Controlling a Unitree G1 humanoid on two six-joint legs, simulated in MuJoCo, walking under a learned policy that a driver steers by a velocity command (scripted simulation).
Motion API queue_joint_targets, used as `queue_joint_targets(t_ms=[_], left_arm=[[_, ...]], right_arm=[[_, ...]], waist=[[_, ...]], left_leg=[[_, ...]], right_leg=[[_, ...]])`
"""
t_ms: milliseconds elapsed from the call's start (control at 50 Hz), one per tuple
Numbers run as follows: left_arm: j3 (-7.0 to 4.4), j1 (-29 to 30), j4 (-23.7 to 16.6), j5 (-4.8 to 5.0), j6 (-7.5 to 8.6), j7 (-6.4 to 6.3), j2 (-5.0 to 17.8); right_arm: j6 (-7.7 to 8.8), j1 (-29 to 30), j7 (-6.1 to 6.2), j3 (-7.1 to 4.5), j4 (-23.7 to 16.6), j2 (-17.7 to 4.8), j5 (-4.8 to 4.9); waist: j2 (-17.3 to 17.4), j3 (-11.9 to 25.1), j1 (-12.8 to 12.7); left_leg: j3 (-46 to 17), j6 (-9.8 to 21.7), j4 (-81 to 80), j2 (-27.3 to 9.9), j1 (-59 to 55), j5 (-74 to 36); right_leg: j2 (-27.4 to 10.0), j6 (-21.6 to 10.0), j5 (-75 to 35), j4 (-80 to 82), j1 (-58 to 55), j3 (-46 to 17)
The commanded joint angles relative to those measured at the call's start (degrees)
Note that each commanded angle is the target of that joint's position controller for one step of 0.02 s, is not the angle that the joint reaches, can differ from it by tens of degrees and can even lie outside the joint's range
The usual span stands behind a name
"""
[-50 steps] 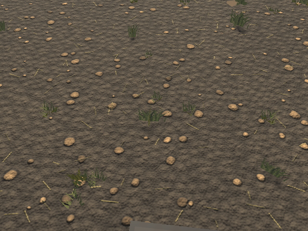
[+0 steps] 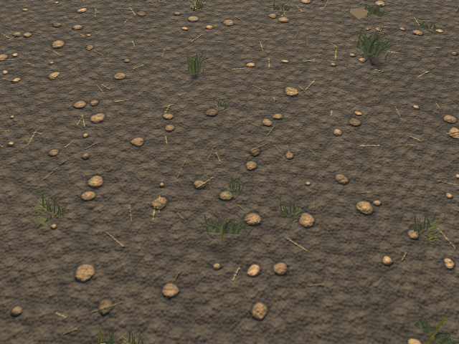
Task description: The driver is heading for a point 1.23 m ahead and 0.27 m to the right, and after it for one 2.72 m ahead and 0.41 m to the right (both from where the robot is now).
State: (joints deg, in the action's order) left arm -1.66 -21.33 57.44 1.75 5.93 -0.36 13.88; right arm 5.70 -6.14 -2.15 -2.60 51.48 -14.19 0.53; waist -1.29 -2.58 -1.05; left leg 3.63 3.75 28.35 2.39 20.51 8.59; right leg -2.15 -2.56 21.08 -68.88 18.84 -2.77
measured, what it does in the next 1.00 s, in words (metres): walks ahead: right foot, then left foot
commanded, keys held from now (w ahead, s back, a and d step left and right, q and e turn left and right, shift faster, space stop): w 0.74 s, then no key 0.18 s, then e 0.08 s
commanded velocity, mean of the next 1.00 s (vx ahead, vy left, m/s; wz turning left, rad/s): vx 0.44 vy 0.00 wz -0.01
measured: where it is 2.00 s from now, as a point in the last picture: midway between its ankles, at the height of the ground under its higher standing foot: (252, 293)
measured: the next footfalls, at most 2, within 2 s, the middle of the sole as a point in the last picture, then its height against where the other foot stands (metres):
right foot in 0.42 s outside the picture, level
left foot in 0.92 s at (215, 263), level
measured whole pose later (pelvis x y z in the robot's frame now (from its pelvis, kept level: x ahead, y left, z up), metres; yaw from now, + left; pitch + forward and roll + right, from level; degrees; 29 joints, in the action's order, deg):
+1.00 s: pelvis +0.55 -0.02 -0.01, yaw +0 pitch +2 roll -1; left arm -2.2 -18.5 56.7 0.7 3.2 -0.5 14.7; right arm 5.3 -1.6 -1.4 -2.1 50.0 -13.5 -0.9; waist -0.3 -2.7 -2.7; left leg 2.3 2.8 29.4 -0.5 27.6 4.1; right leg 2.1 0.6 33.2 -51.8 11.5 -2.0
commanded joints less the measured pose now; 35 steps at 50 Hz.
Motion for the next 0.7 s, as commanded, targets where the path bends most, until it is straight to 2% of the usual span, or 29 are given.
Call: queue_joint_targets(t_ms=[20, 40, 60, 100, 140, 220, 300, 360, 380, 400, 420, 440, 460, 480, 500, 520, 540, 560, 580, 600, 640, 700], left_arm=[[-1.64, -2.1, -3.4, -0.32, 0.13, -0.62, 4.1], [-1.61, -2.5, -3.4, -0.44, -0.55, -0.70, 3.1], [-1.73, -1.7, -3.9, -0.61, -1.01, -0.80, 3.0], [-2.13, 3.5, -6.3, -1.20, -1.26, -0.98, 4.1], [-2.21, 9.1, -8.3, -1.54, -0.95, -0.77, 4.3], [-1.37, 18.5, -10.9, -1.17, -0.15, 0.37, 2.8], [-0.98, 24.6, -13.6, -0.60, 0.15, 1.77, 3.4], [-1.50, 23.6, -14.5, -0.52, 0.56, 2.62, 5.4], [-2.14, 20.1, -13.9, -0.51, 0.68, 2.64, 6.8], [-3.45, 12.0, -11.5, -0.55, 0.69, 2.42, 9.0], [-4.79, 0.8, -8.7, -1.03, 0.60, 1.93, 12.7], [-6.22, -6.0, -7.0, -1.96, 0.10, 1.79, 18.3], [-4.75, -6.0, -7.1, -1.61, 0.02, 1.96, 13.7], [-3.64, -0.9, -7.8, -1.26, 0.14, 1.86, 10.6], [-3.04, 4.3, -9.2, -1.35, 0.15, 1.77, 8.8], [-2.62, 7.8, -9.6, -1.75, 0.23, 1.99, 7.4], [-2.09, 9.6, -9.7, -2.17, 0.49, 2.19, 5.7], [-2.03, 9.9, -9.3, -2.33, 0.61, 2.40, 5.4], [-2.17, 9.2, -8.8, -2.18, 0.86, 2.46, 5.8], [-2.33, 8.3, -8.2, -2.04, 1.02, 2.32, 6.4], [-2.74, 6.4, -7.1, -2.06, 0.98, 1.64, 7.9], [-2.72, 3.9, -6.0, -1.76, 0.34, 0.67, 8.2]], right_arm=[[0.97, -1.8, -0.48, -0.56, -0.9, -3.9, -0.90], [1.11, -2.7, -0.45, -0.55, -0.2, -3.9, -0.73], [1.28, -3.9, -0.24, -0.60, 0.6, -4.5, -0.62], [1.39, -6.1, 0.61, -0.90, 1.6, -6.4, -0.66], [1.07, -8.7, 1.50, -1.02, 2.3, -7.3, -0.61], [0.50, -13.3, 2.38, -1.11, 3.4, -8.8, 0.08], [-0.65, -18.0, 2.60, -1.38, 5.4, -9.2, 0.65], [-1.74, -17.9, 2.81, -1.95, 5.6, -10.1, 0.63], [-2.06, -16.7, 2.80, -2.09, 5.3, -10.7, 0.50], [-2.46, -15.7, 2.74, -1.81, 4.8, -10.0, 0.20], [-2.51, -15.8, 2.73, -0.85, 3.6, -8.1, -0.56], [-1.33, -22.7, 2.11, 1.21, 2.9, -1.1, -0.64], [0.26, -21.9, 1.79, 0.98, 3.9, -3.1, 0.20], [1.25, -16.5, 1.50, -0.46, 2.2, -8.4, 1.87], [1.65, -12.5, 1.69, -0.56, 1.3, -8.8, 2.18], [1.51, -10.5, 2.09, -0.78, 1.0, -8.1, 1.45], [0.72, -10.9, 2.37, -1.16, 1.2, -7.4, 0.86], [-0.14, -12.1, 2.39, -1.03, 1.6, -5.8, 0.67], [-0.81, -12.9, 2.44, -0.87, 1.8, -4.5, 0.49], [-1.28, -12.5, 2.52, -0.91, 1.6, -4.2, 0.34], [-1.57, -8.4, 2.71, -1.15, 0.0, -4.6, -0.05], [-1.17, -2.0, 2.37, -1.09, -2.1, -3.9, -0.29]], waist=[[5.6, 3.0, -0.3], [5.7, 2.4, -0.9], [5.5, 1.3, -1.2], [4.6, -0.8, -0.7], [3.6, -1.6, 0.8], [3.4, -2.0, 3.9], [3.2, -3.3, 5.5], [4.4, -1.5, 3.4], [5.5, 0.8, 1.2], [5.4, 5.8, -3.1], [2.9, 14.3, -7.1], [-10.9, 22.8, -5.0], [-12.0, 25.5, -5.6], [-8.9, 16.3, -4.8], [-4.7, 10.7, -3.2], [-1.6, 6.7, -1.6], [-2.0, 5.0, 0.4], [-3.1, 4.6, 1.5], [-2.9, 4.3, 2.0], [-2.6, 3.5, 2.4], [-1.6, 1.7, 1.9], [-1.8, 0.4, 0.4]], left_leg=[[-18.2, 9.0, -19.8, -14.7, -9.2, 0.4], [-16.2, 9.5, -20.9, -14.1, -7.2, -1.1], [-14.5, 10.0, -22.0, -13.8, -5.8, -2.4], [-13.0, 10.7, -23.5, -13.9, -5.9, -4.1], [-11.7, 10.3, -23.8, -13.6, -8.3, -6.0], [-7.7, 8.2, -23.8, -12.0, -10.8, -7.4], [-8.2, 7.7, -20.5, -15.3, -20.1, -8.4], [-8.8, 6.3, -15.3, -17.6, -25.7, -16.7], [-8.0, 5.6, -11.0, -17.0, -26.0, -26.2], [-5.9, 4.3, -1.3, -14.3, -24.2, -34.5], [-3.5, 2.4, 14.0, -11.2, -14.8, -27.8], [-1.0, -2.1, 37.1, -0.9, 9.6, -1.9], [-9.8, -1.6, 45.8, 0.7, 17.5, 23.4], [-10.5, -0.5, 49.0, -3.0, 22.5, 20.8], [-8.8, 0.0, 46.9, -6.3, 21.7, 15.3], [-7.8, -0.3, 42.9, -8.4, 19.5, 11.2], [-8.0, -0.4, 39.6, -10.2, 15.9, 8.4], [-7.9, -0.7, 38.0, -10.6, 13.2, 6.9], [-7.4, -1.2, 36.7, -10.8, 12.3, 6.2], [-7.1, -1.7, 35.0, -11.0, 13.0, 4.9], [-6.9, -2.8, 29.3, -11.3, 17.1, 0.0], [-6.1, -3.5, 18.1, -10.7, 18.8, -9.4]], right_leg=[[-6.5, -0.6, -6.0, -0.8, 12.2, -2.2], [-6.7, -0.3, -6.2, 0.7, 11.4, -1.6], [-7.0, 0.1, -7.1, 2.4, 12.2, -1.1], [-7.6, 1.5, -11.9, 7.9, 17.0, -0.7], [-7.5, 2.3, -18.7, 15.9, 20.6, -0.3], [-4.4, 2.5, -28.6, 31.5, 17.1, 2.7], [-3.3, 1.5, -26.0, 37.6, 19.3, 2.1], [-1.9, -0.7, -19.0, 40.0, 16.2, 2.7], [-0.1, -1.7, -17.1, 40.6, 10.4, 4.2], [1.8, -3.3, -17.4, 41.4, -0.6, 5.8], [-3.7, -6.5, -18.6, 39.0, -18.4, -0.1], [-18.1, -15.7, -8.0, 43.0, -41.0, -27.0], [-20.9, -16.9, -3.9, 51.1, -43.1, -40.5], [-19.0, -13.6, -3.9, 51.8, -35.9, -32.0], [-16.7, -11.8, -8.8, 53.0, -26.9, -23.6], [-14.5, -10.9, -13.6, 55.1, -19.0, -18.0], [-12.1, -9.8, -16.6, 57.1, -13.9, -13.4], [-11.2, -9.8, -17.8, 58.8, -11.0, -11.4], [-10.7, -10.4, -20.1, 59.9, -9.4, -9.7], [-10.4, -10.9, -22.1, 60.8, -8.6, -7.9], [-10.3, -11.2, -24.3, 62.1, -9.3, -5.9], [-8.9, -9.9, -24.4, 62.9, -10.8, -2.6]])
Keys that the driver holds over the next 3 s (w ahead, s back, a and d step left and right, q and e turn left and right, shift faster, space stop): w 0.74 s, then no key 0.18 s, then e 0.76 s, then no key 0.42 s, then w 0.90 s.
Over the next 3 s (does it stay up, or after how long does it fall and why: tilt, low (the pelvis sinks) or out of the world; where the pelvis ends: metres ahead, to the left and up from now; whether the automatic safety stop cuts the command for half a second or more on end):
stays up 0.93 -0.18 -0.01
